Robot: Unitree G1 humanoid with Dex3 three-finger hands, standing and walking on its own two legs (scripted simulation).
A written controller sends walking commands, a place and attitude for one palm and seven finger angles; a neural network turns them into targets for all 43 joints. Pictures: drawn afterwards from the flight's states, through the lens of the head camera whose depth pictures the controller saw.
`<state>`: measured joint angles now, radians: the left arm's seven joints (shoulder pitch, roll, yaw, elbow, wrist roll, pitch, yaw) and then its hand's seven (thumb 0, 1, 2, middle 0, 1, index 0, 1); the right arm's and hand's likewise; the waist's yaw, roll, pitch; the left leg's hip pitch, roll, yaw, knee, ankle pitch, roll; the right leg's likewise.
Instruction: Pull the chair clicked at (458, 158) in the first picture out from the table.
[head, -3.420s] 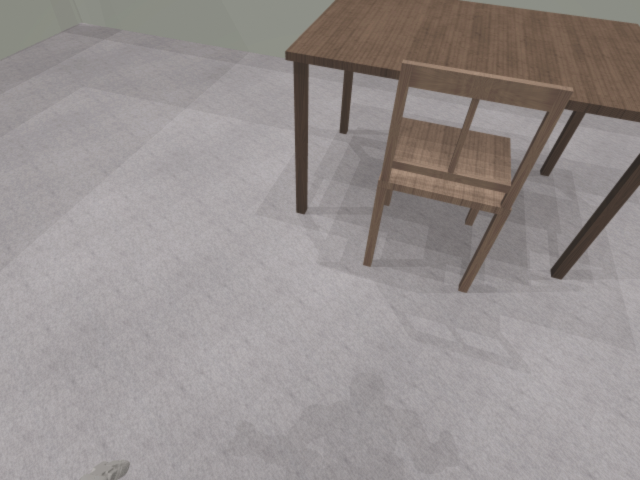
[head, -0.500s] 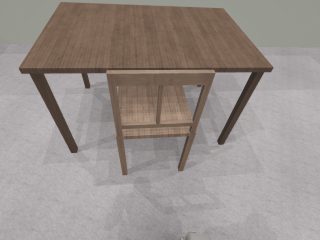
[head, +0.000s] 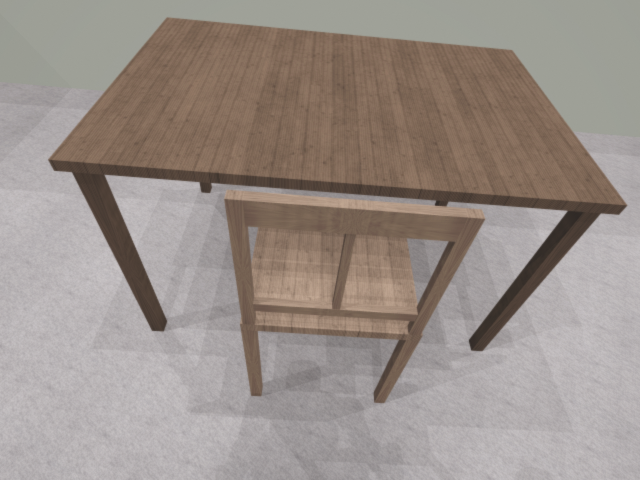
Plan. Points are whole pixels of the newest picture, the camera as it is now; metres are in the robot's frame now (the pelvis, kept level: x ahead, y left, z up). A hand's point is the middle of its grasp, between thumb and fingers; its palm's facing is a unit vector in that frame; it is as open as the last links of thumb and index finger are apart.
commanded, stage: come to a stop and stand still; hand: left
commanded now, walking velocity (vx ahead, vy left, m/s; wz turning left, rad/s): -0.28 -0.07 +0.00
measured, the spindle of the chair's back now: (342, 272) +0.50 -0.02 -0.11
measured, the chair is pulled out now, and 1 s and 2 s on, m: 0.00 0.00 0.00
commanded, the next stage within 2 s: look again from close up in 0.96 s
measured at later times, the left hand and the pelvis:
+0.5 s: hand out of the picture +0.05 +0.16 -0.18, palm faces +0.01 -0.97 -0.25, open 7.4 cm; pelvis +0.01 -0.04 -0.01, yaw -2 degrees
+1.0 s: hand out of the picture +0.04 +0.11 -0.16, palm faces +0.00 -0.97 -0.23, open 7.3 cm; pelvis +0.01 -0.07 +0.00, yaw -1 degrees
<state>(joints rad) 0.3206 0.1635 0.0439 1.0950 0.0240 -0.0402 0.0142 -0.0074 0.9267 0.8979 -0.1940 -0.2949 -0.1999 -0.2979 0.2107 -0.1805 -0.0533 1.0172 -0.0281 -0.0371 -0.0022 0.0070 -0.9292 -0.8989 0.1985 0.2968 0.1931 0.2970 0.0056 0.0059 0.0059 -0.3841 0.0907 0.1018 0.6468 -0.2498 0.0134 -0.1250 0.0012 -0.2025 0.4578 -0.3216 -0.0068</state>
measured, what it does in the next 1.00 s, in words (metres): steps on the spot: right foot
